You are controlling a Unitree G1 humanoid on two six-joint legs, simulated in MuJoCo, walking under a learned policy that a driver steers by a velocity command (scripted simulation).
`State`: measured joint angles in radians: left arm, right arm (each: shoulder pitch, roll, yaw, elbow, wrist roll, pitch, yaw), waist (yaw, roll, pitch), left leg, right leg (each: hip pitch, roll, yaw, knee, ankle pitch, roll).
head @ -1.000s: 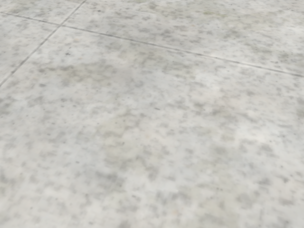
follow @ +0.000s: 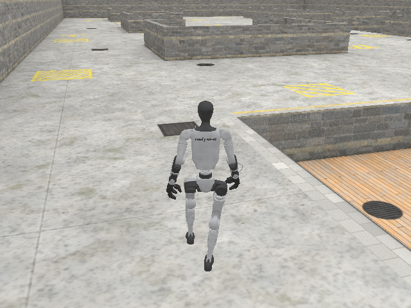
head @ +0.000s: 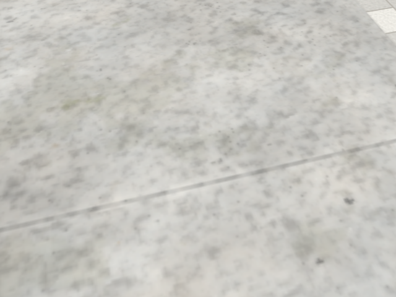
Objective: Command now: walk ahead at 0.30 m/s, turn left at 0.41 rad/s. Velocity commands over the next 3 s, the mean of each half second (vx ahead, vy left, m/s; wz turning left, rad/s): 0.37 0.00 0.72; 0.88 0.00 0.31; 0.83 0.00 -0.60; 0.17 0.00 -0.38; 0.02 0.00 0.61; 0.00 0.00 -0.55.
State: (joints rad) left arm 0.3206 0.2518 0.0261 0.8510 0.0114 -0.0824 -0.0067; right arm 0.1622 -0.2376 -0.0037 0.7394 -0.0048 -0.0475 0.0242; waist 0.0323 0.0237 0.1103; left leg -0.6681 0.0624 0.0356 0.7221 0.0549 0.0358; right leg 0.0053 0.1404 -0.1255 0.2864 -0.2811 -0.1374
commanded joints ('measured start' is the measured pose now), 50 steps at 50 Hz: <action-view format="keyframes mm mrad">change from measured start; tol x32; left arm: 1 -40 123 30 -65 -10 -18 26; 30 -343 133 7 -245 24 35 17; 50 179 144 37 -50 -8 -37 -10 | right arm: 1 105 -67 -24 -3 -14 -4 11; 5 495 -181 -93 89 -33 5 -7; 50 -308 -96 -1 -211 -40 -15 60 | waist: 1 -37 -90 -150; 7 -7 283 -357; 10 0 -136 -177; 50 58 -128 14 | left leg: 1 276 -98 120 -111 155 24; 4 513 -145 73 -136 -12 91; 7 798 237 -680 -291 1033 409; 10 485 138 -624 -463 -16 319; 16 374 -40 -570 -596 -686 127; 34 350 -29 -644 -455 -515 161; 40 -270 -122 -215 330 -375 30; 50 -1 -39 25 -7 -52 -11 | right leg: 1 -29 -220 -68 105 981 73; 4 -97 -268 -58 500 987 107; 6 -485 23 -65 1163 -286 158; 7 -601 41 169 1342 -335 180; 26 -618 -134 225 443 87 211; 35 -69 -151 192 108 86 106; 38 238 -540 846 -77 -490 -76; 50 -140 -274 302 -251 278 -21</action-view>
